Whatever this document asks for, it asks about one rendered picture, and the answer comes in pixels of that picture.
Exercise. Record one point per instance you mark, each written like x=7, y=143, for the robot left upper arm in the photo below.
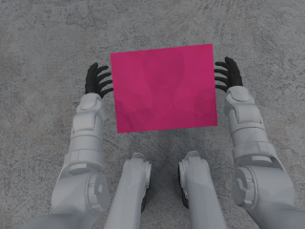
x=77, y=202

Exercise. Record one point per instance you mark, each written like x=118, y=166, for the robot left foot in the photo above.
x=144, y=200

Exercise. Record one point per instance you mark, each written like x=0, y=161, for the right robot thigh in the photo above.
x=204, y=208

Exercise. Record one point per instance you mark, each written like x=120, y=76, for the robot right upper arm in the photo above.
x=268, y=196

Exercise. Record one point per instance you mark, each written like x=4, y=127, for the robot right hand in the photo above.
x=233, y=74

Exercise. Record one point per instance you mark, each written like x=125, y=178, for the robot left hand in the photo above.
x=92, y=85

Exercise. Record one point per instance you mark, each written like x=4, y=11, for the robot right forearm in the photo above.
x=251, y=144

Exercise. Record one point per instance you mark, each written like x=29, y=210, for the robot left forearm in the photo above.
x=85, y=151

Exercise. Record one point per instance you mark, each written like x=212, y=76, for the carton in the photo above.
x=164, y=89

